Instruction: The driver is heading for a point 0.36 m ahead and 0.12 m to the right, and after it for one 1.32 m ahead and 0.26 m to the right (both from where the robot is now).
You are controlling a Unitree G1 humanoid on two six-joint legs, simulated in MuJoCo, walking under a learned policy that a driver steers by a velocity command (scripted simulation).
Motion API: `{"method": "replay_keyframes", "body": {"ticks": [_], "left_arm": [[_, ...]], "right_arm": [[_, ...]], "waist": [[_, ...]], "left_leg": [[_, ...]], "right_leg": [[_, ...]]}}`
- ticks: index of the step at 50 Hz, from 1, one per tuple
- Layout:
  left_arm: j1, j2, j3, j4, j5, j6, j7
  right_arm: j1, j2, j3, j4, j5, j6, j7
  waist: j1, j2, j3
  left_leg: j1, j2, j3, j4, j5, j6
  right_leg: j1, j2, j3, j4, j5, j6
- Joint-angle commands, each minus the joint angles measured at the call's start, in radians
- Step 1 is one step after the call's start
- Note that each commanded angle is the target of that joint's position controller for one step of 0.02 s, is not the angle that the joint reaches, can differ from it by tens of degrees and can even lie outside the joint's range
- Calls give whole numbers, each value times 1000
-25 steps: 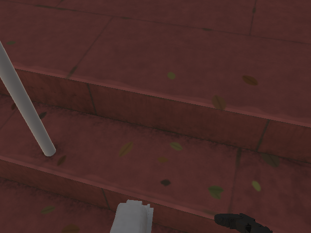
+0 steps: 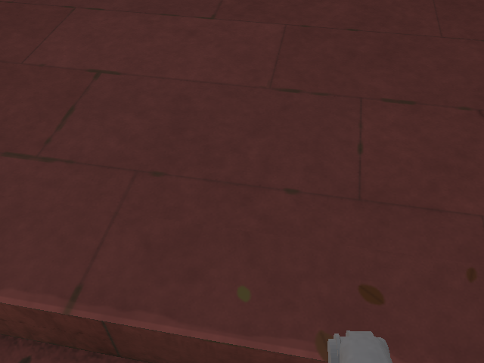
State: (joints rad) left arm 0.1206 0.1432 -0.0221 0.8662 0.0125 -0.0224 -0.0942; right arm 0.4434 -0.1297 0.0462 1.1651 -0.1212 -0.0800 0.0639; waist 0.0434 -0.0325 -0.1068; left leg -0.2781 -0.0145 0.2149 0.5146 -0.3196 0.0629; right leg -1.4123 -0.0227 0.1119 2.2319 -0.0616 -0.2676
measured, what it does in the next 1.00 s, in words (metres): climbs, turning right: right foot 0.18 m higher, then left foot 0.18 m higher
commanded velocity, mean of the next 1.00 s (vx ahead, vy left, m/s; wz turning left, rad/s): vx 0.23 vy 0.00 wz -0.32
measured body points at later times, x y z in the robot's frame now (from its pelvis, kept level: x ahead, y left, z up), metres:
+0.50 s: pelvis +0.24 -0.03 +0.18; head +0.24 -0.02 +0.63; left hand +0.25 +0.19 +0.02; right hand +0.38 -0.30 +0.08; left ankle +0.33 +0.09 -0.28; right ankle +0.21 -0.12 -0.55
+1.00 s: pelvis +0.40 +0.04 +0.31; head +0.41 +0.04 +0.76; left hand +0.60 +0.25 +0.19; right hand +0.42 -0.21 +0.18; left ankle +0.50 +0.08 -0.37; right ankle +0.35 -0.13 -0.26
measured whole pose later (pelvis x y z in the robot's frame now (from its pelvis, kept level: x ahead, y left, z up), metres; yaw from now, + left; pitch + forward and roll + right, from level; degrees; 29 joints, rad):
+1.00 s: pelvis +0.40 +0.04 +0.31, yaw -18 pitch +5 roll +2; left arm 0.18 0.28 0.03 0.92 0.05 -0.07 -0.05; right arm 0.18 -0.19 0.02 1.00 -0.03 -0.11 0.01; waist -0.04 -0.05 -0.11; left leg -0.66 -0.05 0.15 0.87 -0.32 0.11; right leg -0.84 0.02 0.22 1.56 -0.13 0.05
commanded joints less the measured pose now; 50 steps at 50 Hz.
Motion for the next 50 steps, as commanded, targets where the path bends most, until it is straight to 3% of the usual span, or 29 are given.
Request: {"method": "replay_keyframes", "body": {"ticks": [1,2,4,7,9,10,11,12,13,14,15,18,20,22,23,27,29,31,33,34,36,37,38,39,40,42,44,45,50], "left_arm": [[-213,48,-23,-125,-5,6,10],[-252,59,-18,-139,-11,19,20],[-372,76,-15,-172,10,51,20],[-273,32,-14,-180,11,69,-27],[-105,52,0,-145,25,47,-23],[-81,103,15,-126,0,40,-4],[42,127,32,-90,-12,41,14],[251,190,61,-18,11,58,22],[405,265,73,36,50,58,38],[463,328,102,49,50,45,40],[388,274,95,100,48,16,37],[122,41,31,159,5,-49,20],[26,-26,7,151,37,-76,22],[19,82,28,82,68,-102,43],[86,120,38,93,78,-105,57],[418,122,25,186,103,-88,67],[429,133,21,152,100,-89,53],[337,168,25,93,42,-81,5],[253,209,32,30,0,-99,1],[236,245,42,9,8,-107,10],[237,274,61,-11,-40,-137,29],[364,210,68,5,-16,-148,30],[344,158,68,-38,-12,-139,33],[279,143,82,-33,10,-109,25],[187,129,102,-31,8,-86,40],[239,108,73,16,7,-68,61],[221,116,55,32,35,-43,65],[232,127,51,56,37,-33,69],[111,239,72,42,38,-63,51]], "right_arm": [[53,-54,9,-50,-35,-22,8],[95,-65,12,-36,-40,-17,13],[5,-96,9,-90,5,-3,47],[-24,-239,-15,-98,56,-48,62],[-22,-286,-47,-89,89,-56,43],[76,-273,-48,-74,35,-58,45],[75,-240,-52,-71,9,-54,47],[20,-246,-58,-103,-1,-36,72],[-131,-182,-78,-165,33,-6,95],[-85,-204,-98,-159,64,10,97],[-175,-182,-103,-214,82,9,70],[-285,-70,-48,-300,51,5,5],[-265,-89,-42,-307,77,14,-37],[-330,-116,-42,-337,112,13,-42],[-364,-119,-34,-361,126,15,-40],[-600,-105,3,-479,82,42,-59],[-605,-83,14,-494,65,58,-57],[-699,-78,19,-502,41,87,-18],[-635,-95,-1,-480,47,82,18],[-625,-107,-1,-481,50,77,15],[-567,-143,-20,-472,72,53,-6],[-473,-188,-22,-433,93,36,-3],[-291,-290,-59,-439,58,49,-23],[-159,-358,-85,-412,47,41,-25],[-109,-333,-77,-369,50,1,-27],[-318,-211,-61,-305,83,-18,-21],[-475,-85,-34,-290,97,-32,-35],[-542,-45,-25,-299,92,-36,-47],[-515,-130,-29,-301,98,-77,-58]], "waist": [[-64,93,46],[-74,137,64],[-68,127,69],[59,162,9],[98,211,-38],[39,221,-156],[73,178,-202],[161,69,-255],[176,-209,-184],[175,-202,-286],[111,-181,-172],[-92,78,-68],[-145,65,-32],[-109,-35,-61],[-76,-1,-72],[28,76,-13],[26,-32,10],[-8,-30,89],[-52,-94,66],[-59,-103,34],[-73,-139,-95],[-26,23,-261],[-98,254,-411],[-200,435,-351],[-213,347,-224],[-75,133,-47],[21,-6,-35],[40,24,-62],[1,5,-55]], "left_leg": [[7,179,-106,-319,29,102],[94,232,-125,-355,70,110],[-21,285,-74,-525,202,171],[90,332,23,-369,1425,222],[430,342,28,-166,1711,199],[317,312,36,-58,1809,169],[110,281,6,95,1671,146],[-121,204,-48,317,1445,155],[-492,-15,-119,841,404,46],[-571,-75,-413,1365,365,32],[-767,-124,-501,1602,354,37],[-955,-45,-427,1596,191,100],[-919,23,-337,1421,53,93],[-747,17,-238,1504,-38,27],[-825,17,-250,1574,-83,3],[-1224,75,-276,1475,-62,5],[-1186,117,-255,1321,54,10],[-813,112,-147,1067,-186,-10],[-540,74,-94,1026,-172,-30],[-518,53,-106,949,-144,-27],[-407,-1,-134,672,-17,63],[-135,83,-432,632,415,204],[98,216,-832,267,293,294],[117,357,-1243,-26,-18,364],[14,302,-1214,-78,-316,280],[-212,244,-909,-8,-449,192],[-377,192,-703,12,-380,146],[-402,174,-660,-13,-290,141],[-305,139,-400,-61,-85,96]], "right_leg": [[-8,-31,-87,-273,50,-36],[-73,-49,-73,-312,12,-11],[175,-69,-198,-598,-222,9],[510,52,-305,-759,-231,62],[545,144,-329,-1114,-296,87],[770,148,-243,-1018,-112,40],[985,129,-90,-1075,-38,7],[1214,120,81,-1295,-150,-21],[1340,-55,557,-1688,24,-174],[1338,-159,786,-1810,113,-159],[1273,-134,687,-1748,137,-96],[1130,-59,301,-1680,212,-3],[997,-18,126,-1766,222,40],[854,-3,69,-1840,334,46],[912,-46,114,-1839,319,48],[1232,-159,272,-1843,104,45],[1201,-157,270,-1900,-22,48],[867,-196,259,-2118,-284,40],[828,-189,171,-2109,-153,80],[954,-198,155,-2089,49,92],[1221,-164,101,-1918,801,111],[1088,-34,26,-1699,790,197],[888,92,63,-1498,159,245],[648,175,183,-939,-263,283],[517,190,289,-657,-183,264],[457,117,205,-558,-83,260],[549,28,126,-603,-92,274],[578,6,127,-585,-77,286],[640,11,101,-759,-127,362]]}}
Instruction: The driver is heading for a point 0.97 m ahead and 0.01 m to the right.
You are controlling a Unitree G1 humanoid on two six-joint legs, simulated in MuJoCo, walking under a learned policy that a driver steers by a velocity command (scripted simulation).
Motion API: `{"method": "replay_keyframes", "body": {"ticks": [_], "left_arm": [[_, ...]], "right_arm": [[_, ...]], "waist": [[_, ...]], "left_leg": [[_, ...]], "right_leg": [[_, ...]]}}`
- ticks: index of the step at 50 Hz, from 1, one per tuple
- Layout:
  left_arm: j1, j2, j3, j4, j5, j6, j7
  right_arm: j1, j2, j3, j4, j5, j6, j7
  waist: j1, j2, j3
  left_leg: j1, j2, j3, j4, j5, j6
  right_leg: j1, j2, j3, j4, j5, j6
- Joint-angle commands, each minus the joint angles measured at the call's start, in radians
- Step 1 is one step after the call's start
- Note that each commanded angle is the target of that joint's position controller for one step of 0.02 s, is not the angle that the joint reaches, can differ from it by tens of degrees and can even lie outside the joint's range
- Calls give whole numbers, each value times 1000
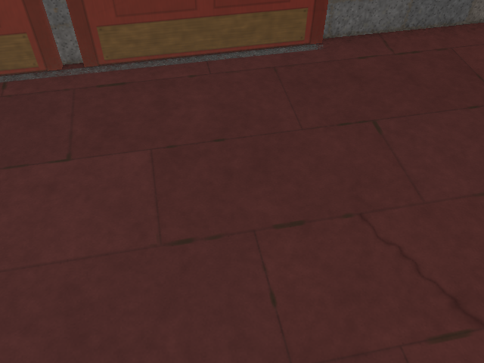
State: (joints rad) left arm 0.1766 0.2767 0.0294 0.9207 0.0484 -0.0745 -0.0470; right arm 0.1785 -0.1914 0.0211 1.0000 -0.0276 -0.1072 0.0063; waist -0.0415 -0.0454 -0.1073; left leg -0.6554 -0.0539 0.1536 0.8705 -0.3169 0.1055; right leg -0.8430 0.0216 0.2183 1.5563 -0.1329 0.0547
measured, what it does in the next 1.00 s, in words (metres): climbs: right foot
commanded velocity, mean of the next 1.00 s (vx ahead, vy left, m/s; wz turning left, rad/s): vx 0.16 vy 0.00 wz -0.01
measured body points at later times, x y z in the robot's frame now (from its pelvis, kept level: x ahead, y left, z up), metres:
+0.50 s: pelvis +0.07 -0.01 +0.06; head +0.07 -0.01 +0.51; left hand +0.18 +0.22 -0.08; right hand +0.17 -0.25 -0.08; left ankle +0.08 +0.07 -0.68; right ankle +0.10 -0.15 -0.68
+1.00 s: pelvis +0.23 -0.05 +0.06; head +0.23 -0.05 +0.51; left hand +0.21 +0.15 -0.09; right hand +0.36 -0.29 -0.06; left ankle +0.31 +0.08 -0.59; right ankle +0.13 -0.14 -0.68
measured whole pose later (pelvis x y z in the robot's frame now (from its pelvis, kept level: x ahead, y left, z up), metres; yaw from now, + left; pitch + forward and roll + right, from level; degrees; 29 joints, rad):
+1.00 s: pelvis +0.23 -0.05 +0.06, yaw -2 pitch +2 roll -2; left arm 0.44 0.11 0.00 0.99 0.08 -0.11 -0.01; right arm 0.12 -0.21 -0.05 0.94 -0.07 -0.09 0.07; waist 0.03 0.03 -0.05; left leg -0.74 0.07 -0.02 1.15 -0.11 0.11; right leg 0.02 0.05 -0.06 0.20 -0.26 -0.05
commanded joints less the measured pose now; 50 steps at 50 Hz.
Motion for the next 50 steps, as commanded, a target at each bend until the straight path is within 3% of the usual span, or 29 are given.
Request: {"method": "replay_keyframes", "body": {"ticks": [1,4,5,6,7,8,9,10,11,13,16,17,18,22,25,26,27,29,31,34,37,38,39,40,41,43,45,47,50], "left_arm": [[42,119,29,-8,4,-15,14],[29,129,47,6,2,-16,45],[37,89,40,9,4,-10,37],[19,44,23,-14,-6,-6,18],[6,36,24,1,-11,-5,4],[-7,41,27,9,-24,-6,-9],[3,48,31,17,-32,-14,-27],[25,31,22,-2,-37,-31,-35],[-101,112,34,-51,-58,-37,-28],[-155,95,32,-66,-73,-44,-19],[-135,51,25,-44,-50,-42,-18],[19,-23,-12,24,-42,4,18],[23,-6,-9,33,-45,23,35],[-25,35,-3,33,-40,40,57],[-7,25,-1,58,-41,48,66],[-52,68,33,21,-11,13,7],[-55,75,43,26,2,5,-7],[-74,51,60,4,7,-6,15],[-145,-10,44,-41,2,-25,43],[-50,-9,46,-37,3,-41,41],[27,-9,57,-19,7,-77,25],[95,20,70,-20,5,-87,29],[218,66,82,5,9,-93,42],[365,82,79,23,15,-91,59],[374,77,73,26,29,-92,66],[256,-7,38,16,42,-74,52],[167,-94,-4,6,43,-55,45],[146,-103,-18,-11,30,-52,50],[197,-70,-20,-8,30,-62,29]], "right_arm": [[-202,-86,-9,-124,8,-51,1],[-130,-96,-13,-124,8,-51,21],[-174,-43,10,-142,28,-49,49],[-207,-43,14,-145,43,-49,63],[-136,-93,-6,-116,72,-47,69],[-85,-147,-25,-81,77,-35,83],[-33,-148,-35,-53,49,-26,106],[-99,-122,-28,-66,37,-27,126],[-48,-129,-33,-79,17,-36,122],[-135,-116,-27,-87,2,-45,99],[-125,-111,-33,-70,21,-38,88],[-128,-56,-20,-61,18,42,24],[-106,-58,-19,-61,19,67,4],[-82,-102,-30,-24,19,89,-18],[-44,-96,-33,5,13,91,-17],[-65,-96,-43,-30,-1,21,52],[-31,-154,-67,-11,-8,-1,66],[93,-197,-100,27,-16,-15,37],[93,-163,-94,7,-12,-18,-2],[-32,-145,-93,-56,-2,-18,-30],[27,-160,-97,-22,-18,22,-3],[32,-131,-90,-15,-32,24,5],[-15,-73,-72,-43,-47,14,17],[-84,-62,-66,-76,-58,2,30],[-110,-96,-76,-76,-44,-18,35],[-8,-128,-91,-49,-18,-33,36],[-28,-89,-83,-84,-26,-16,54],[-78,-52,-77,-113,-40,-2,70],[-202,13,-50,-156,-41,9,70]], "waist": [[63,65,-42],[34,102,4],[59,80,13],[89,25,42],[58,55,70],[49,51,86],[36,77,106],[65,115,117],[-7,19,125],[15,37,101],[36,53,66],[37,132,-3],[31,75,11],[22,33,42],[21,48,50],[42,15,170],[14,79,178],[-35,159,167],[-45,144,148],[24,114,131],[52,93,145],[84,78,119],[133,-63,94],[218,-164,75],[235,-114,125],[140,-14,162],[61,24,177],[25,28,153],[48,20,146]], "left_leg": [[132,189,-357,-429,-121,62],[235,226,-399,-456,-164,96],[239,209,-321,-478,-168,67],[250,210,-296,-494,-214,16],[237,153,-248,-462,-265,-14],[217,134,-239,-416,-349,-20],[101,144,-235,-429,-430,-19],[124,170,-256,-429,-382,-34],[239,157,-200,-467,-260,-35],[381,159,-188,-440,-143,-27],[398,128,-175,-472,-110,-22],[476,127,-168,-482,119,2],[497,116,-156,-477,211,3],[533,106,-157,-520,207,-1],[554,105,-159,-555,152,6],[448,137,-185,-601,-202,1],[452,170,-235,-639,-315,32],[592,301,-400,-706,-388,133],[597,380,-473,-771,-320,174],[526,305,-342,-754,-224,141],[376,251,-256,-659,-147,144],[312,218,-221,-571,-80,125],[163,125,-122,-332,-11,47],[-109,30,-144,-24,-133,-22],[-315,18,-264,261,-194,-5],[-364,36,-315,544,-35,37],[-321,99,-297,552,67,56],[-275,144,-229,423,158,32],[-46,146,-121,45,295,-36]], "right_leg": [[60,-36,7,-115,-72,51],[26,-31,18,-187,-76,72],[98,-52,-54,-294,-170,86],[174,-105,-120,-633,-320,112],[294,-78,-193,-874,-340,132],[394,-51,-232,-1072,-193,135],[537,-17,-283,-977,-115,91],[533,-46,-224,-983,-68,28],[375,-25,-164,-1043,-245,-65],[329,-58,-143,-1105,-164,-106],[449,-44,-165,-1116,-117,-67],[521,-86,-139,-1136,16,-112],[535,-81,-143,-1143,54,-114],[570,-77,-151,-1190,38,-104],[574,-64,-173,-1195,-12,-107],[502,-44,-229,-1184,-255,-83],[457,-27,-233,-1150,-314,-83],[333,-21,-262,-1031,-246,-87],[334,-50,-236,-952,-271,-100],[532,-41,-265,-1032,-224,-128],[819,-32,-290,-1187,-33,-167],[907,-66,-243,-1177,-70,-201],[1016,-180,-19,-1232,-241,-325],[1206,-310,297,-1370,-320,-451],[1251,-359,357,-1422,-371,-440],[1123,-339,192,-1401,-206,-366],[964,-321,35,-1417,10,-332],[870,-265,-78,-1450,96,-314],[673,-166,-220,-1469,225,-290]]}}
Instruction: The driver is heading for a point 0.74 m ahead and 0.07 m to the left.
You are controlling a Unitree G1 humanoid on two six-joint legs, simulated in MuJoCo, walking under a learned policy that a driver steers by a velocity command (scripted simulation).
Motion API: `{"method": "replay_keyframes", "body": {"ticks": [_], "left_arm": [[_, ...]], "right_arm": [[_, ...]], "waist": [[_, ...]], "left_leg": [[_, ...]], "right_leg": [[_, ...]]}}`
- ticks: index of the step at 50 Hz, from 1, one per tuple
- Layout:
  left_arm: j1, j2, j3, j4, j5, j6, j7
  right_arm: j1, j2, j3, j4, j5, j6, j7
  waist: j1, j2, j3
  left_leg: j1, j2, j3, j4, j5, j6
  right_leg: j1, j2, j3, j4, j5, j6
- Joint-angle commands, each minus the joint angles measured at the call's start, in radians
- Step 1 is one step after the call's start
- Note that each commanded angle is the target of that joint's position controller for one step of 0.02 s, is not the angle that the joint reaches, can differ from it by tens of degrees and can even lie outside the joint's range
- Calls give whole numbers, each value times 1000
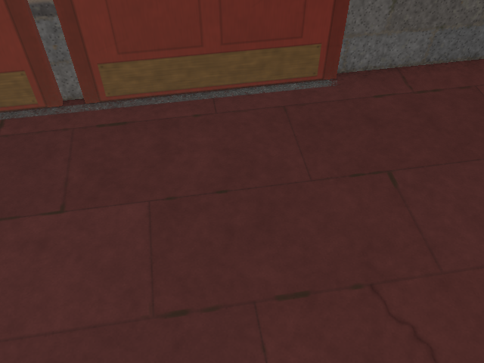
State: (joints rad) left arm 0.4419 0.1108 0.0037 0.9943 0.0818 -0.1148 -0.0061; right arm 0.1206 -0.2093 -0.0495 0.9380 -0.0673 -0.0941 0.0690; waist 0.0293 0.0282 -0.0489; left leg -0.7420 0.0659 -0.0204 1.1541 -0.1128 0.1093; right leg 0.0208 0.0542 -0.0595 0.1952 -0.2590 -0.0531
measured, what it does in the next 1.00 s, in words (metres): walks ahead: left foot, then right foot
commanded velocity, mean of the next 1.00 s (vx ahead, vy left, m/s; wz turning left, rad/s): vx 0.46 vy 0.00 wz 0.00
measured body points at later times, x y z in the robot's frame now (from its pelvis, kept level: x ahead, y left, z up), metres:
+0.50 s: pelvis +0.29 +0.06 +0.00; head +0.31 +0.06 +0.45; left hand +0.47 +0.31 -0.10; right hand +0.24 -0.18 -0.15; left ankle +0.26 +0.14 -0.74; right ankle +0.41 -0.10 -0.65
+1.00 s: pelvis +0.58 +0.01 +0.00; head +0.61 +0.00 +0.45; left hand +0.63 +0.27 -0.13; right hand +0.73 -0.26 -0.12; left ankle +0.68 +0.17 -0.67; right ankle +0.60 -0.08 -0.74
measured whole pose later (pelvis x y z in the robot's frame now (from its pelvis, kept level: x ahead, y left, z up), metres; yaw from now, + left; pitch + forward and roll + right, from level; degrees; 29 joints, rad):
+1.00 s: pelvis +0.58 +0.01 +0.00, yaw +0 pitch +2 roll -1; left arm 0.27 0.22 0.05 0.94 0.02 -0.08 -0.01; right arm 0.11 -0.26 -0.07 0.90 0.00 -0.08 -0.02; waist 0.03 0.04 0.02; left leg -0.68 0.11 -0.04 0.95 -0.18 0.01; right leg -0.21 0.06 -0.07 0.31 -0.14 -0.07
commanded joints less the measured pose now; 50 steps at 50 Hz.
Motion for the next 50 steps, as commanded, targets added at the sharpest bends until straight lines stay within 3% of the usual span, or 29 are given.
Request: {"method": "replay_keyframes", "body": {"ticks": [1,4,7,9,10,11,12,13,14,16,17,18,19,22,24,27,31,34,36,37,38,39,40,41,42,43,45,47,50], "left_arm": [[-27,113,7,-62,-16,-27,-27],[15,167,23,-24,-33,-37,-65],[24,168,33,-17,-34,-28,-57],[43,182,41,-18,-28,-15,-48],[51,165,39,-25,-14,-13,-45],[212,76,14,-33,-8,-22,-40],[158,65,0,-46,-1,-20,-60],[-58,126,39,-91,-31,-8,-72],[-135,138,51,-103,-43,-16,-60],[-163,74,35,-113,-2,-18,-36],[-166,45,26,-115,4,-6,-34],[-159,165,68,-162,-159,-10,0],[-162,176,67,-156,-162,-5,18],[-255,140,58,-198,-113,16,31],[-328,137,52,-222,-91,18,22],[-454,130,45,-250,-100,16,10],[-585,153,41,-292,-112,15,-10],[-575,186,51,-301,-107,5,-30],[-379,251,85,-246,-100,3,-27],[-171,308,108,-192,-91,4,-17],[-24,409,133,-170,-72,10,-8],[10,343,115,-153,-86,21,-5],[-75,290,99,-166,-90,28,0],[-180,258,90,-187,-91,28,4],[-261,220,76,-193,-82,23,-3],[-300,191,68,-193,-71,16,-8],[-304,177,63,-169,-66,8,-18],[-283,216,69,-148,-59,4,-9],[-275,246,75,-135,-66,18,11]], "right_arm": [[-180,36,22,-110,5,4,4],[-194,-33,2,-129,14,25,-5],[-243,-49,-9,-153,24,22,-19],[-186,-83,-26,-149,51,11,-35],[-31,-107,-37,-112,58,3,-45],[146,-120,-30,-76,52,0,-50],[430,-135,-37,5,27,3,-67],[550,-148,-46,92,-9,-7,-73],[404,-177,-54,71,2,-22,-80],[226,-12,-4,49,18,-19,-78],[167,48,14,31,23,-15,-76],[79,-52,-6,0,73,-33,-60],[65,-64,-5,8,83,-43,-53],[140,-74,-3,42,75,-34,-63],[171,-93,-3,45,64,-27,-74],[250,-128,-8,53,81,-27,-82],[346,-149,-18,88,93,-3,-87],[334,-169,-30,85,80,22,-92],[291,-177,-32,71,81,33,-92],[259,-159,-25,47,73,31,-90],[364,-54,7,29,59,10,-77],[373,-57,12,51,78,-20,-62],[264,-145,-17,22,110,-37,-57],[158,-164,-21,-17,118,-41,-62],[119,-153,-25,-26,103,-33,-73],[137,-140,-33,-25,86,-17,-83],[195,-87,-28,-16,81,11,-90],[176,-72,-25,-32,72,21,-95],[76,-57,-11,-55,59,21,-92]], "waist": [[-14,-70,98],[-27,-104,142],[-29,-108,98],[-64,-105,24],[-107,-87,-96],[-96,92,-335],[-213,185,-400],[-267,133,-198],[-204,96,-2],[-96,-11,5],[-53,-39,2],[-8,-18,-14],[7,-11,-19],[-3,-24,78],[-19,-10,86],[-73,-2,76],[-119,0,113],[-84,34,82],[25,68,-34],[109,60,-163],[92,-153,-345],[101,-246,-436],[97,-186,-272],[66,-123,-139],[19,-53,-43],[-29,-63,-10],[-77,-82,3],[-92,-87,8],[-68,-97,-10]], "left_leg": [[135,11,76,-337,72,-65],[92,0,43,-471,101,-58],[147,-38,81,-569,74,-6],[401,-96,137,-585,114,43],[672,-80,101,-497,155,88],[1147,89,-163,-515,130,242],[1338,280,-551,-735,2,345],[1173,242,-607,-857,-251,235],[906,224,-516,-889,-357,161],[611,215,-345,-926,-153,167],[537,217,-316,-967,-73,176],[579,188,-292,-996,-4,156],[576,181,-251,-1010,8,148],[506,160,-155,-1043,74,139],[461,109,-70,-1043,137,122],[468,66,-4,-1054,179,88],[732,140,-34,-991,204,81],[855,179,-31,-870,468,60],[848,140,-1,-653,750,27],[656,101,23,-414,637,1],[227,-47,57,-7,145,-67],[42,-130,-76,199,-431,-75],[-70,-59,-108,271,-386,-59],[-71,-1,-64,241,-285,-53],[-13,31,-39,179,-225,-63],[74,60,-46,116,-203,-71],[168,61,-39,40,-203,-85],[168,53,-26,-74,-134,-107],[242,31,4,-349,61,-112]], "right_leg": [[-248,-201,48,-118,374,-181],[-115,-297,109,-79,466,-193],[32,-311,84,-13,617,-166],[3,-254,30,120,876,-103],[-95,-201,-1,283,829,-45],[-414,-83,-7,577,499,22],[-634,55,49,861,-212,55],[-786,24,175,1152,-243,0],[-854,-49,197,1236,-131,-47],[-717,-140,190,1207,-7,-106],[-674,-168,180,1174,14,-103],[-686,-165,150,1186,37,-58],[-708,-192,158,1138,43,-39],[-821,-233,119,999,100,28],[-789,-226,89,817,252,38],[-648,-160,30,534,404,38],[-734,-137,44,361,370,28],[-672,-98,25,304,250,-15],[-392,-36,-16,268,218,-62],[-54,-117,69,334,278,-115],[410,-397,481,347,238,-273],[489,-478,808,166,96,-338],[359,-429,683,128,7,-275],[164,-391,523,93,41,-233],[-30,-354,411,52,205,-214],[-152,-314,319,34,349,-191],[-263,-276,211,25,557,-183],[-297,-263,137,24,735,-192],[-313,-207,39,42,763,-155]]}}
